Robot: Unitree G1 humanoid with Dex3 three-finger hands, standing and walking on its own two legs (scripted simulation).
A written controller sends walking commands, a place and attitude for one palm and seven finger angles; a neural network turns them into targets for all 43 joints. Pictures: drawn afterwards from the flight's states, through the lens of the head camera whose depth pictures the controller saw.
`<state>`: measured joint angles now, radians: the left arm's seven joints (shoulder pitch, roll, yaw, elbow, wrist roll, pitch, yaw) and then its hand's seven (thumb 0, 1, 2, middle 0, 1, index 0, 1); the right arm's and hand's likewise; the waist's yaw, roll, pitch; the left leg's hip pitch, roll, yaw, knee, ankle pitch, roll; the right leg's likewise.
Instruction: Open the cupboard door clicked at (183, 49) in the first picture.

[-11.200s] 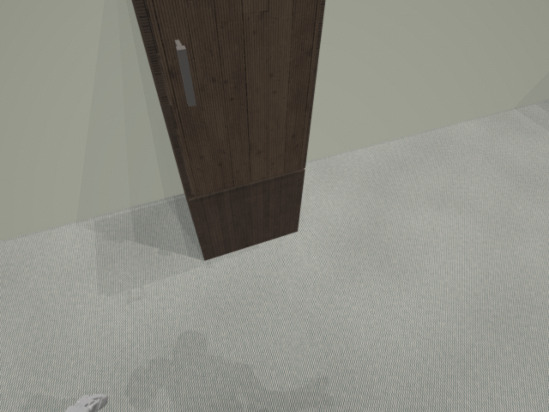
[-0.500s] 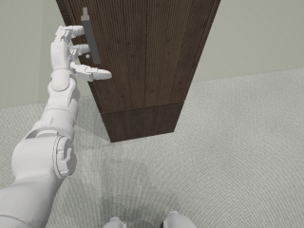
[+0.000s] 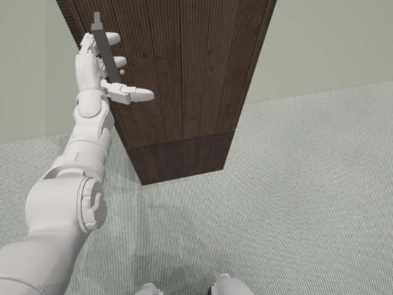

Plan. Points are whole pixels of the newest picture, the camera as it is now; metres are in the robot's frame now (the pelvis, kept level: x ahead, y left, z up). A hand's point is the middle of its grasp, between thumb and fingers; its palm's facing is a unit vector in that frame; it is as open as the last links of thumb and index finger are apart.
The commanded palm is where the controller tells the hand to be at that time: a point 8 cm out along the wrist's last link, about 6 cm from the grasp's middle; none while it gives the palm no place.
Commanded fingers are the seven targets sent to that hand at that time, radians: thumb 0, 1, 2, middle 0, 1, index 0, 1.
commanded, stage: slide the fingers in behind the handle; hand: left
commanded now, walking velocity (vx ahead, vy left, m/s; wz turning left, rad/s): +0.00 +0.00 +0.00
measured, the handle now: (107, 51) +0.58 +0.12 +0.13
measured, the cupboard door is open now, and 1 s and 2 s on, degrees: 0 0 20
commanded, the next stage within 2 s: close the thumb around the handle in 0.34 s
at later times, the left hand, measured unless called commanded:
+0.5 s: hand (123, 74) +0.52 +0.09 +0.12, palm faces +0.11 -0.99 -0.01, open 14.1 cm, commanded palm +0.49 +0.14 +0.12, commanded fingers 0.00 -0.28 0.40 -0.32 -1.22 -0.32 -1.22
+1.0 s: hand (122, 73) +0.53 +0.09 +0.12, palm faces +0.11 -0.99 -0.01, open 6.6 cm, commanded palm +0.50 +0.14 +0.12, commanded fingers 0.00 0.90 0.90 -0.40 -1.35 -0.40 -1.35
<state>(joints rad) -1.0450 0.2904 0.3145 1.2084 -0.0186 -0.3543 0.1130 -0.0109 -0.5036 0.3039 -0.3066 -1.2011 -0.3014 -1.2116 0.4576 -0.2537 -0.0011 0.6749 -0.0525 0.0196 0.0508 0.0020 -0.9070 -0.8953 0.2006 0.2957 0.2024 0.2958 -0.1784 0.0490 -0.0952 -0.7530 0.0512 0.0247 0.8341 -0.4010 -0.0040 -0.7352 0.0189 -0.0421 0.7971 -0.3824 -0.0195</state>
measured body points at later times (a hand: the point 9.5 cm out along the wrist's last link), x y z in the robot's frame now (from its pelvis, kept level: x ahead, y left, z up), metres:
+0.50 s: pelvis +0.00 +0.00 +0.00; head +0.10 -0.01 +0.44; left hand +0.51 +0.14 +0.12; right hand -0.01 -0.26 -0.12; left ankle -0.01 +0.12 -0.70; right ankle -0.01 -0.11 -0.70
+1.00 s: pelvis +0.00 +0.00 +0.00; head +0.10 +0.00 +0.44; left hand +0.51 +0.15 +0.12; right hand -0.02 -0.26 -0.12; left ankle -0.01 +0.12 -0.70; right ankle -0.01 -0.11 -0.70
